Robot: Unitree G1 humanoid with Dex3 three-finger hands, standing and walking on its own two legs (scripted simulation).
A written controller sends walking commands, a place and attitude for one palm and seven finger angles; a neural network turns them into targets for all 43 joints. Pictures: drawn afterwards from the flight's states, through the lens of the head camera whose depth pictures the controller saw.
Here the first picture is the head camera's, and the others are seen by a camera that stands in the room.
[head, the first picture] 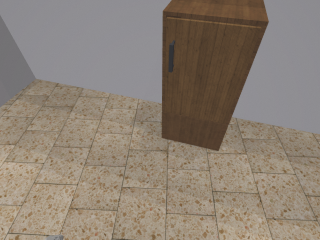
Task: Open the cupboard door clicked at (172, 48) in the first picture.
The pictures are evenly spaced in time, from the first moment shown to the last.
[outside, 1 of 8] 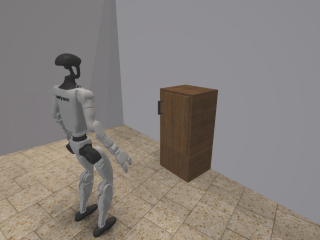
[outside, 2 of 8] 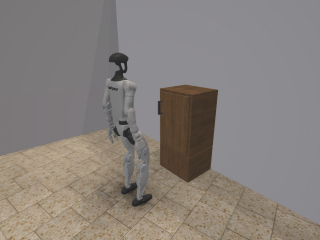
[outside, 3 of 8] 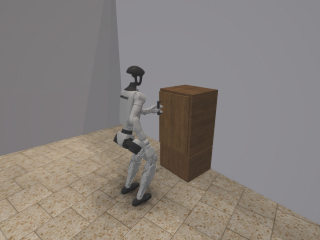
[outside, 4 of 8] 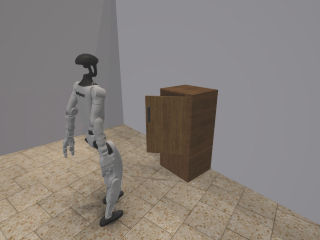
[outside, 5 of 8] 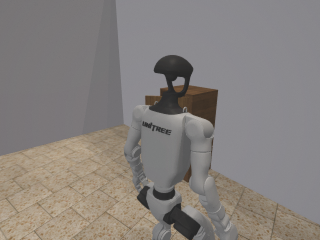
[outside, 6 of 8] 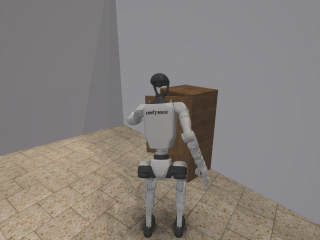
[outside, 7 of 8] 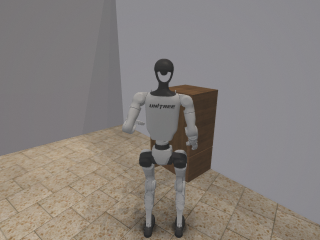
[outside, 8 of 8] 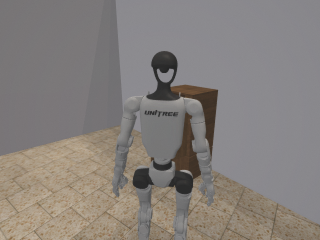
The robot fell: no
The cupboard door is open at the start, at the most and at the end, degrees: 0 84 84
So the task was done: yes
